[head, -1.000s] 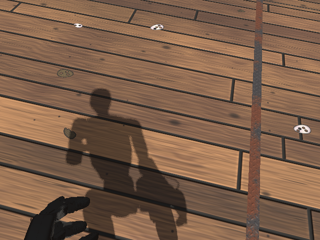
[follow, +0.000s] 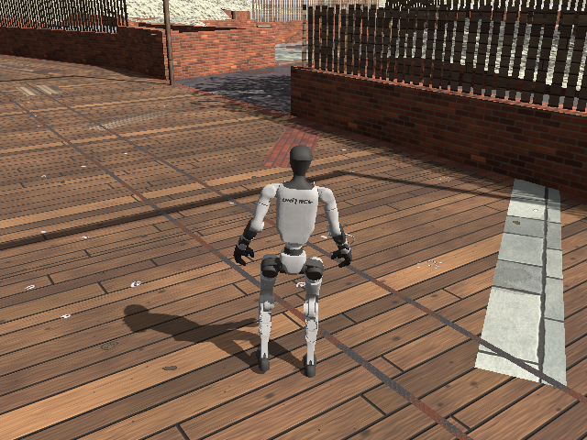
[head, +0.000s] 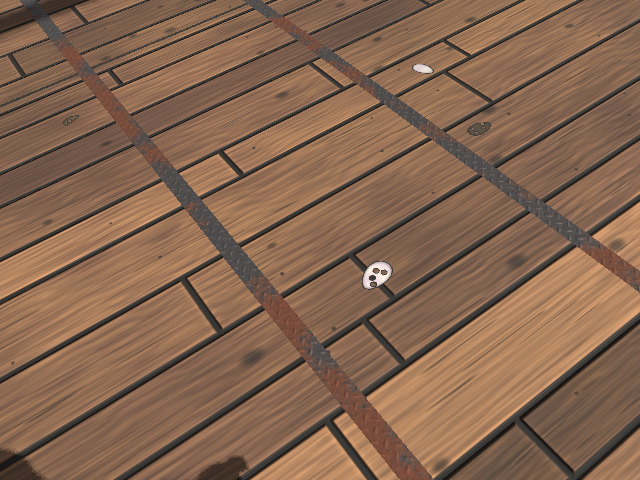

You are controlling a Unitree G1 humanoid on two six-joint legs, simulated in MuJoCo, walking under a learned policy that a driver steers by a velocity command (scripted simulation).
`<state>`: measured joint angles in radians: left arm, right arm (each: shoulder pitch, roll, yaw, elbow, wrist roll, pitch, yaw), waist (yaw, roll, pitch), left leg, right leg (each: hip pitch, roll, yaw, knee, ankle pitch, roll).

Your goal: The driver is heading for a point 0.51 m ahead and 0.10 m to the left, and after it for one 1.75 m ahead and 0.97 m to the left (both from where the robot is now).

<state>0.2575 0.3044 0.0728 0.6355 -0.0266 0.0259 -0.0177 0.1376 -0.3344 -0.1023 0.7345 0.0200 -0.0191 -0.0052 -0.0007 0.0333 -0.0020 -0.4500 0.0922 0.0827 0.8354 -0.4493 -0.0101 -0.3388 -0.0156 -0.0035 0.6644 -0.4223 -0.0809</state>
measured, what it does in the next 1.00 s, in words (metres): walks ahead, turning left: left foot, then right foot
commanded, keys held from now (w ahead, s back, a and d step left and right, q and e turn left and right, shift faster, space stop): w+e+shift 0.10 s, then w+q+shift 0.38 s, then q+shift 0.52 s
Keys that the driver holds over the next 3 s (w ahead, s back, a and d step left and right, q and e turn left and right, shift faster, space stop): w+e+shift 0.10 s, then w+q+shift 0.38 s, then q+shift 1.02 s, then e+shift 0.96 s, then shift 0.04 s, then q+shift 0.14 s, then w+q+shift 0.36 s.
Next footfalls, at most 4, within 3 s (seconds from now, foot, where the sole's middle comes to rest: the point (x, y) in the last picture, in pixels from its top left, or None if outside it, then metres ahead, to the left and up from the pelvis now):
0.48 left None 0.47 0.11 -0.76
0.88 right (343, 340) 0.81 0.04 -0.76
1.38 left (274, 435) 0.59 0.19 -0.76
1.78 right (325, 350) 0.79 0.08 -0.76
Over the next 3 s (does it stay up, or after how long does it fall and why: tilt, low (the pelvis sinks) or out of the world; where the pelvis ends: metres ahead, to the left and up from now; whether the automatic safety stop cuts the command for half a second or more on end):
stays up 0.77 0.13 0.01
